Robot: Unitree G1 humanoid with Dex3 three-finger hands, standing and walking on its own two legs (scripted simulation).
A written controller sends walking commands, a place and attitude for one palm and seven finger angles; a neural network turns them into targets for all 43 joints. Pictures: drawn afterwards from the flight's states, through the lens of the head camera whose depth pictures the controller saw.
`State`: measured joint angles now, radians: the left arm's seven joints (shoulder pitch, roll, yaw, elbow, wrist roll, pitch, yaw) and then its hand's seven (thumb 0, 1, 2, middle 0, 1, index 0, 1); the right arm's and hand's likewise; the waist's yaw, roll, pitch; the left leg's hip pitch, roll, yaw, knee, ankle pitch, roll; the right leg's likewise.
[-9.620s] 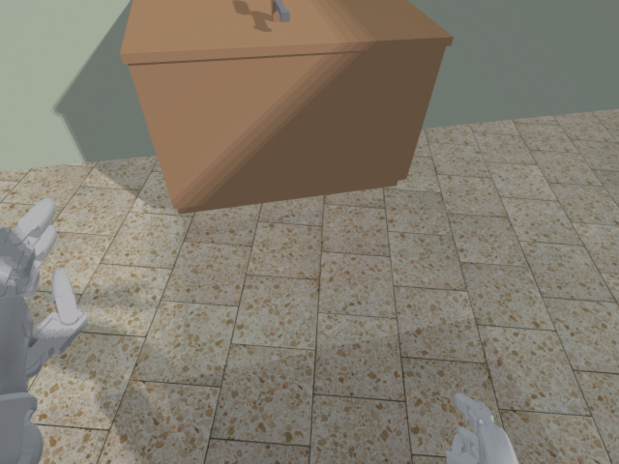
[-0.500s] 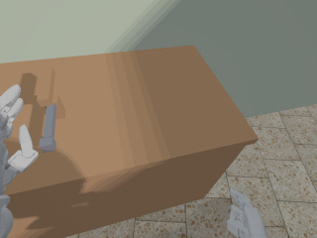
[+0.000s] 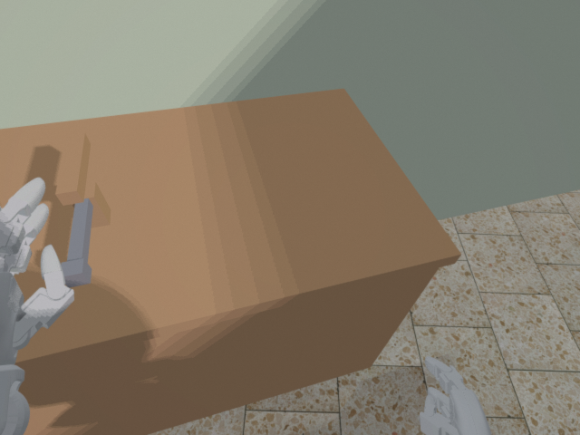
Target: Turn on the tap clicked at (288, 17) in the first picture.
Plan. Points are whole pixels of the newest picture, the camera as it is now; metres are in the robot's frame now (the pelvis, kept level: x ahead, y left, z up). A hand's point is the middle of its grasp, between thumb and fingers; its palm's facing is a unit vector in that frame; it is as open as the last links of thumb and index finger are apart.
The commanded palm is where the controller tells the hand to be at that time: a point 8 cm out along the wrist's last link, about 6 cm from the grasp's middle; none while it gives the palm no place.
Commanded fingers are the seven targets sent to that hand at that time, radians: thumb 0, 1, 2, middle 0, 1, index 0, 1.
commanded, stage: look again from close up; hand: left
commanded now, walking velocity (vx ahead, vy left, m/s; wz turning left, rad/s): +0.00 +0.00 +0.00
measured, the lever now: (76, 273) +0.29 +0.33 +0.04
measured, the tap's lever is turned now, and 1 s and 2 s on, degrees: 0 0 0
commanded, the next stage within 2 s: turn the palm inward beside the body in 0.18 s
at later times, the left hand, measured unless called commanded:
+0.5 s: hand (54, 275) +0.23 +0.26 +0.16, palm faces +0.33 -0.89 -0.31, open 7.4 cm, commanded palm +0.15 +0.29 +0.16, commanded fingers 0.00 0.90 0.90 -0.20 -0.30 -0.20 -0.30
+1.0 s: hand (102, 326) +0.19 +0.22 +0.12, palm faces +0.42 -0.86 -0.28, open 7.4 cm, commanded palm +0.13 +0.26 +0.15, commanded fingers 0.00 0.90 0.90 -0.20 -0.30 -0.20 -0.30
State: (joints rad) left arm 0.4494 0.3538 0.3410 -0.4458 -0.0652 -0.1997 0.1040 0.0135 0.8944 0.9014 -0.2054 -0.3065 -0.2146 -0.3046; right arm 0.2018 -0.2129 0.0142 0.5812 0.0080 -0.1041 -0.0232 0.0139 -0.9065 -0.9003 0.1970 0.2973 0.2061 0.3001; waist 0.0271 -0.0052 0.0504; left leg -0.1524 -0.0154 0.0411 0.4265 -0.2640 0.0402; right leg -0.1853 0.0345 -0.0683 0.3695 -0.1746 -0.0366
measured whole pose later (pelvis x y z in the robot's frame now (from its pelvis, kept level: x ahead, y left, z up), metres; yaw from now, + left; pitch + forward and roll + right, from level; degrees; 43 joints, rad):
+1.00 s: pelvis -0.02 -0.04 -0.02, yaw +2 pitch +1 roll +0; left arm 0.33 0.34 0.29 -0.35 -0.17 0.05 0.08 0.02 0.90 0.90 -0.20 -0.31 -0.21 -0.30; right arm 0.14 -0.22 0.04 0.65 0.03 -0.14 -0.07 0.01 -0.91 -0.90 0.20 0.30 0.21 0.30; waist 0.06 0.05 -0.03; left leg -0.33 0.01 -0.01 0.67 -0.34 -0.02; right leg -0.37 0.05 -0.12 0.64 -0.29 -0.08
